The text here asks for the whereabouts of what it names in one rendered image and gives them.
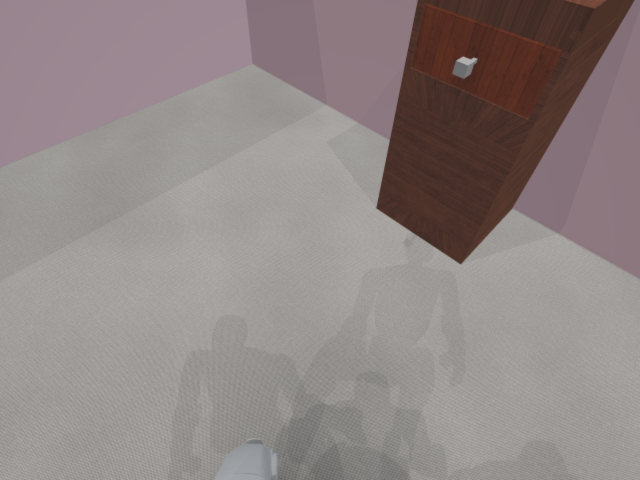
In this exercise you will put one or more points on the handle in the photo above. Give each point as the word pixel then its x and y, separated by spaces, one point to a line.
pixel 463 67

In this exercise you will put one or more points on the robot left thigh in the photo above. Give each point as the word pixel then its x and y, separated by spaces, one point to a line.
pixel 250 462

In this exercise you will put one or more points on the drawer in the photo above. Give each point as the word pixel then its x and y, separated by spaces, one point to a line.
pixel 511 70

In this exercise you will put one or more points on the cabinet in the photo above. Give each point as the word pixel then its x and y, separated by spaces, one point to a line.
pixel 457 163

